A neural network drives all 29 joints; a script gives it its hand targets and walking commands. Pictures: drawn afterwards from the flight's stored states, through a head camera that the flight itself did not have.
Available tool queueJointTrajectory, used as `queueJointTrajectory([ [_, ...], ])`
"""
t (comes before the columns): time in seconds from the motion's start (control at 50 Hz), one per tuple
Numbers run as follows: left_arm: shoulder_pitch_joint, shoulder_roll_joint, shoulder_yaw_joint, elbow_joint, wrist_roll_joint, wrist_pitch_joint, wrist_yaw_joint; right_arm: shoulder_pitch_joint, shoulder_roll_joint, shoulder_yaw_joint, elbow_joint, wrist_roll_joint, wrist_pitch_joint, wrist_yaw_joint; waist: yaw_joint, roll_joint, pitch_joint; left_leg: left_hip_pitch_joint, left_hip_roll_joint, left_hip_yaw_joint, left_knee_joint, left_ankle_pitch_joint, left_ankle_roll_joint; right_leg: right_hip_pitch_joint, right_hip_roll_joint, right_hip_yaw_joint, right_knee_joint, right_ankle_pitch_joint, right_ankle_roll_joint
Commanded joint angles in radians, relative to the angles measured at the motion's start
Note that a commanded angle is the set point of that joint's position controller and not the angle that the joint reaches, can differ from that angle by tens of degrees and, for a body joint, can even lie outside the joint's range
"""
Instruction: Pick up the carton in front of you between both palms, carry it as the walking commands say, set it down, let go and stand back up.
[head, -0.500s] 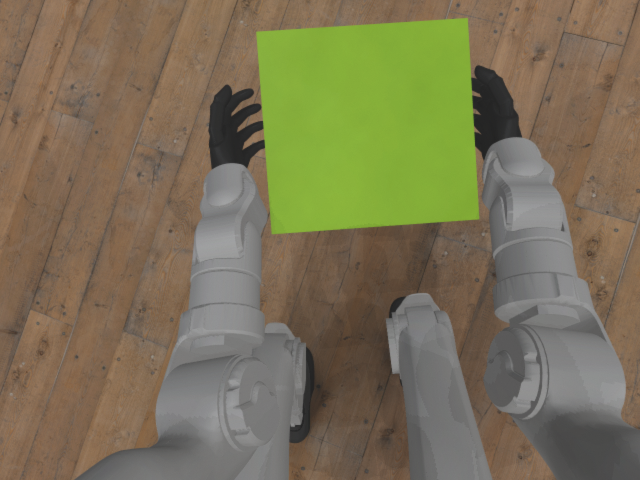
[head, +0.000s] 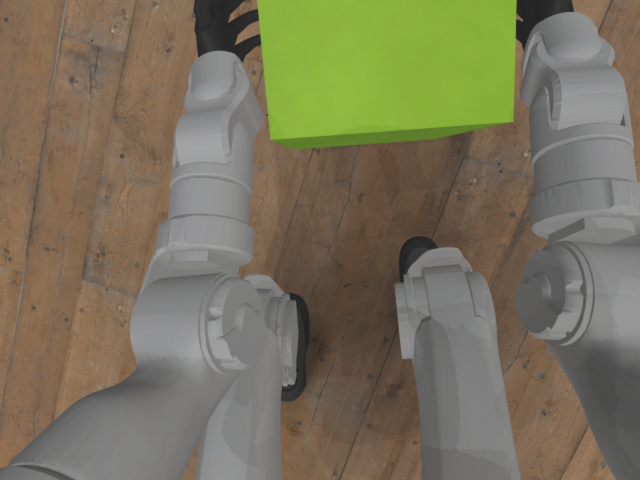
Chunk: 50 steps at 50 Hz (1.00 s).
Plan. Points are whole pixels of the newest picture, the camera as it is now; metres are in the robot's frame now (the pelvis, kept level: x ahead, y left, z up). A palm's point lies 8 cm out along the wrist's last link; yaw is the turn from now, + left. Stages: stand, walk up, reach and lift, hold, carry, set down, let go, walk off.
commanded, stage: set down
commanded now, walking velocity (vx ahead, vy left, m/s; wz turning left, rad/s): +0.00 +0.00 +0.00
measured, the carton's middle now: (369, 48) +0.54 -0.12 -0.22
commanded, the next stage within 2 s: none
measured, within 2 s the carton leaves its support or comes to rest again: rests again in 0.72 s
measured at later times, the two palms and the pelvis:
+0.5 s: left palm (244, 64) +0.55 +0.02 -0.21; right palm (518, 36) +0.51 -0.28 -0.23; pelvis +0.00 +0.00 -0.05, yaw +1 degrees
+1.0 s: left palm (243, 77) +0.55 +0.03 -0.24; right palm (508, 45) +0.50 -0.27 -0.24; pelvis -0.01 +0.00 -0.06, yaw +1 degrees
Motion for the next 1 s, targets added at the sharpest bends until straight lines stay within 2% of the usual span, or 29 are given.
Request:
queueJointTrajectory([
  [0.0,-0.685,-0.772,-0.533,0.013,-0.164,-0.022,-0.219,-0.550,0.792,0.334,-0.020,0.134,-0.059,0.237,-0.120,-0.118,-1.145,0.211,-0.098,0.114,-0.155,0.232,-0.018,0.997,0.071,-0.179,-0.015,0.370,-0.029],
  [0.08,-0.737,-0.756,-0.531,-0.032,-0.143,-0.033,-0.201,-0.599,0.759,0.338,-0.045,0.236,-0.073,0.259,-0.084,-0.012,-1.163,0.295,-0.089,0.128,-0.097,0.260,-0.004,0.918,0.072,-0.169,0.026,0.334,-0.029],
  [0.1,-0.672,-0.772,-0.544,0.028,-0.169,-0.013,-0.202,-0.642,0.718,0.398,-0.084,0.216,-0.071,0.248,-0.104,-0.112,-1.183,0.344,-0.097,0.102,-0.106,0.254,0.003,0.928,0.061,-0.212,0.040,0.329,-0.009],
  [0.12,-0.799,-0.772,-0.621,-0.089,-0.231,-0.041,-0.197,-0.593,0.716,0.343,0.017,0.206,-0.066,0.242,-0.197,-0.072,-1.204,0.341,-0.092,0.083,-0.091,0.262,-0.006,0.910,0.051,-0.209,0.049,0.354,-0.033],
  [0.14,-0.813,-0.711,-0.580,-0.074,-0.215,-0.048,-0.196,-0.572,0.757,0.370,0.016,0.215,-0.070,0.244,-0.152,-0.125,-1.225,0.332,-0.092,0.110,-0.070,0.289,0.002,0.930,0.063,-0.193,0.058,0.395,-0.026],
  [0.16,-0.800,-0.735,-0.606,-0.034,-0.227,-0.031,-0.197,-0.663,0.677,0.392,-0.072,0.245,-0.078,0.243,-0.152,-0.023,-1.165,0.331,-0.088,0.127,-0.056,0.294,-0.011,0.945,0.040,-0.171,0.059,0.389,-0.044],
  [0.18,-0.847,-0.708,-0.591,-0.053,-0.219,-0.036,-0.203,-0.682,0.731,0.393,-0.090,0.263,-0.080,0.245,-0.140,-0.076,-1.178,0.288,-0.097,0.134,-0.034,0.260,0.001,0.937,0.072,-0.186,0.064,0.345,-0.039],
  [0.2,-0.791,-0.705,-0.570,0.029,-0.170,-0.023,-0.195,-0.728,0.676,0.380,-0.105,0.278,-0.088,0.250,-0.125,0.004,-1.158,0.278,-0.070,0.134,-0.038,0.243,0.010,0.918,0.051,-0.179,0.084,0.369,-0.023],
  [0.22,-0.778,-0.780,-0.569,-0.002,-0.198,-0.023,-0.199,-0.764,0.676,0.376,-0.112,0.266,-0.086,0.251,-0.152,-0.023,-1.179,0.311,-0.087,0.114,-0.049,0.284,0.024,0.912,0.050,-0.207,0.099,0.397,-0.024],
  [0.24,-0.761,-0.723,-0.552,0.032,-0.172,-0.009,-0.203,-0.750,0.645,0.399,-0.126,0.297,-0.091,0.256,-0.102,0.025,-1.138,0.351,-0.080,0.128,-0.064,0.264,0.018,0.892,0.047,-0.195,0.082,0.364,-0.027],
  [0.26,-0.770,-0.800,-0.599,-0.005,-0.248,-0.018,-0.216,-0.750,0.655,0.390,-0.113,0.300,-0.087,0.248,-0.173,-0.007,-1.192,0.333,-0.093,0.135,-0.029,0.291,-0.004,0.967,0.062,-0.207,0.079,0.376,-0.045],
  [0.3,-0.758,-0.740,-0.548,0.053,-0.183,-0.025,-0.222,-0.663,0.681,0.358,0.014,0.255,-0.073,0.257,-0.114,-0.037,-1.000,0.139,-0.094,0.151,-0.033,0.200,0.006,0.952,0.055,-0.165,0.077,0.359,-0.043],
  [0.32,-0.794,-0.719,-0.546,0.045,-0.182,-0.023,-0.229,-0.669,0.694,0.319,0.042,0.233,-0.073,0.261,-0.177,-0.100,-1.016,0.161,-0.086,0.122,-0.048,0.179,0.022,0.941,0.047,-0.188,0.086,0.354,-0.030],
  [0.34,-0.738,-0.698,-0.518,0.038,-0.174,-0.029,-0.228,-0.643,0.706,0.323,-0.006,0.255,-0.085,0.258,-0.092,-0.050,-1.010,0.170,-0.104,0.157,-0.035,0.218,0.016,0.942,0.062,-0.164,0.066,0.344,-0.040],
  [0.38,-0.765,-0.755,-0.584,0.066,-0.207,-0.031,-0.240,-0.629,0.707,0.281,0.029,0.198,-0.083,0.264,-0.199,-0.052,-1.032,0.194,-0.086,0.098,-0.037,0.273,0.022,0.870,0.046,-0.200,0.114,0.425,-0.045],
  [0.4,-0.700,-0.753,-0.508,0.132,-0.144,-0.022,-0.236,-0.652,0.684,0.298,0.052,0.229,-0.092,0.271,-0.106,-0.008,-0.970,0.212,-0.092,0.130,-0.017,0.278,0.009,0.813,0.057,-0.183,0.115,0.359,-0.048],
  [0.48,-0.766,-0.776,-0.553,0.121,-0.208,-0.042,-0.242,-0.657,0.651,0.284,0.047,0.217,-0.102,0.262,-0.203,-0.015,-0.939,0.212,-0.091,0.098,-0.030,0.214,0.019,0.803,0.037,-0.204,0.097,0.339,-0.049],
  [0.5,-0.741,-0.728,-0.587,0.065,-0.225,-0.056,-0.239,-0.647,0.616,0.307,0.037,0.229,-0.111,0.259,-0.198,0.026,-0.964,0.207,-0.087,0.097,-0.006,0.252,0.005,0.798,0.047,-0.184,0.114,0.344,-0.059],
  [0.54,-0.716,-0.719,-0.508,0.094,-0.143,-0.056,-0.237,-0.668,0.691,0.312,0.049,0.249,-0.116,0.263,-0.106,-0.008,-0.897,0.115,-0.086,0.121,-0.012,0.246,0.026,0.775,0.056,-0.171,0.121,0.346,-0.052],
  [0.56,-0.749,-0.747,-0.544,0.107,-0.194,-0.054,-0.239,-0.687,0.658,0.312,0.008,0.245,-0.123,0.268,-0.157,0.030,-0.911,0.195,-0.090,0.134,-0.019,0.235,0.007,0.792,0.056,-0.168,0.082,0.311,-0.065],
  [0.58,-0.753,-0.692,-0.488,0.107,-0.157,-0.060,-0.231,-0.661,0.642,0.284,0.073,0.229,-0.117,0.273,-0.130,0.042,-0.802,0.139,-0.081,0.129,-0.016,0.197,0.019,0.683,0.030,-0.157,0.098,0.273,-0.061],
  [0.62,-0.770,-0.717,-0.517,0.113,-0.177,-0.056,-0.229,-0.732,0.581,0.282,0.075,0.244,-0.126,0.271,-0.161,0.045,-0.877,0.209,-0.084,0.114,-0.004,0.214,0.018,0.733,0.047,-0.173,0.116,0.279,-0.059],
  [0.76,-0.770,-0.603,-0.483,0.140,-0.134,-0.056,-0.233,-0.623,0.595,0.235,0.149,0.227,-0.121,0.279,-0.147,0.083,-0.745,0.189,-0.068,0.119,-0.007,0.154,0.024,0.632,0.036,-0.149,0.108,0.197,-0.076],
  [0.78,-0.789,-0.646,-0.505,0.159,-0.182,-0.049,-0.236,-0.665,0.497,0.204,0.165,0.192,-0.118,0.266,-0.206,0.092,-0.719,0.171,-0.058,0.076,-0.019,0.151,0.023,0.621,0.011,-0.177,0.132,0.187,-0.074],
  [0.84,-0.724,-0.565,-0.445,0.154,-0.134,-0.058,-0.234,-0.561,0.522,0.186,0.188,0.198,-0.120,0.273,-0.132,0.085,-0.672,0.209,-0.074,0.096,-0.024,0.177,0.017,0.585,0.019,-0.161,0.132,0.171,-0.082],
  [0.86,-0.727,-0.568,-0.506,0.176,-0.145,-0.054,-0.236,-0.595,0.482,0.177,0.172,0.189,-0.125,0.273,-0.162,0.139,-0.610,0.156,-0.050,0.067,-0.009,0.185,0.015,0.551,0.008,-0.162,0.134,0.184,-0.087],
  [0.92,-0.752,-0.562,-0.487,0.194,-0.169,-0.062,-0.247,-0.612,0.443,0.184,0.192,0.156,-0.118,0.261,-0.183,0.050,-0.595,0.137,-0.062,0.073,0.010,0.146,0.006,0.596,0.024,-0.166,0.127,0.170,-0.091],
  [0.94,-0.745,-0.527,-0.480,0.146,-0.154,-0.071,-0.242,-0.557,0.486,0.161,0.213,0.164,-0.112,0.266,-0.134,0.094,-0.608,0.157,-0.063,0.089,-0.009,0.191,0.005,0.589,0.027,-0.143,0.126,0.193,-0.094],
  [0.98,-0.699,-0.529,-0.437,0.213,-0.135,-0.068,-0.245,-0.538,0.473,0.140,0.225,0.140,-0.118,0.271,-0.154,0.096,-0.604,0.126,-0.072,0.107,0.004,0.162,0.010,0.612,0.016,-0.141,0.135,0.177,-0.090],
])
